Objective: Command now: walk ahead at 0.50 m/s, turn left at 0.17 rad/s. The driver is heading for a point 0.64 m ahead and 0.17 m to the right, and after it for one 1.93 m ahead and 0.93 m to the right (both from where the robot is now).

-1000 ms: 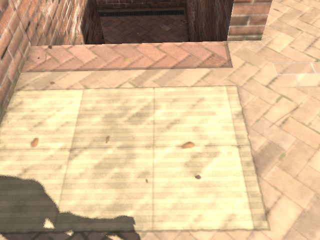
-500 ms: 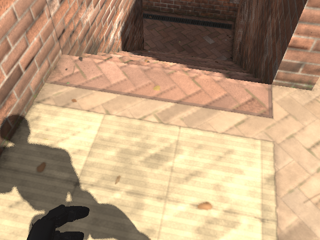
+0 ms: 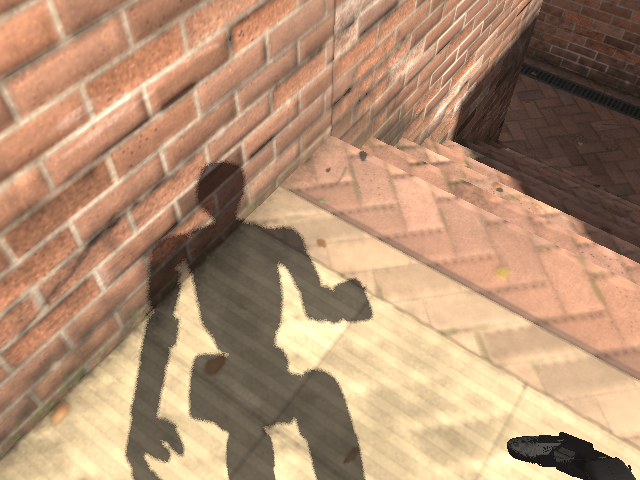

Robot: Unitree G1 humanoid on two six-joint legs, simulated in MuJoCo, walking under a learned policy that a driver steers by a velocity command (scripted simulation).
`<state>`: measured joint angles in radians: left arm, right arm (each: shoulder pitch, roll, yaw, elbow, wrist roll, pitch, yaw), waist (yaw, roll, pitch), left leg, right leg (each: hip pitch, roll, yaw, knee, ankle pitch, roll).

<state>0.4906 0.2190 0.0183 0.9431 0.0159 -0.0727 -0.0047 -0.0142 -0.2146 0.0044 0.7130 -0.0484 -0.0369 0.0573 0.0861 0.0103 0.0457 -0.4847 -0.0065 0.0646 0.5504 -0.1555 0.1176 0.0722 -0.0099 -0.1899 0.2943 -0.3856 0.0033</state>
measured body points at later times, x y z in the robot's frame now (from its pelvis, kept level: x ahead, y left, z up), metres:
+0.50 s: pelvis +0.23 +0.00 +0.00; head +0.26 +0.00 +0.45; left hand +0.37 +0.23 -0.13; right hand +0.22 -0.25 -0.14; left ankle +0.12 +0.08 -0.73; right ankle +0.34 -0.08 -0.72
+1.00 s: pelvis +0.27 +0.01 +0.01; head +0.30 +0.00 +0.46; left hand +0.42 +0.26 -0.12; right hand +0.31 -0.28 -0.11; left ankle +0.31 +0.13 -0.71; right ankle +0.34 -0.07 -0.73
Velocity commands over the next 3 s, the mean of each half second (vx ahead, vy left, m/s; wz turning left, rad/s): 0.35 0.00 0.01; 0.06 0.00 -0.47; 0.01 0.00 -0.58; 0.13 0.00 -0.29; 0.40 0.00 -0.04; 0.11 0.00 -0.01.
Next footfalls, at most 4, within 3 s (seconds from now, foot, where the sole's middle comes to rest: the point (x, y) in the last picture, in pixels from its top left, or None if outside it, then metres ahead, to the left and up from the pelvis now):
0.02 left None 0.15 0.08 -0.77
0.52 right None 0.37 -0.08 -0.77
1.04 left None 0.34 0.11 -0.77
1.52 right None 0.22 -0.07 -0.77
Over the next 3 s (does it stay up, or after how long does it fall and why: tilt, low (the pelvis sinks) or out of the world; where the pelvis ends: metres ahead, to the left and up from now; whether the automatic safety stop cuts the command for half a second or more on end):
stays up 0.54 -0.20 0.01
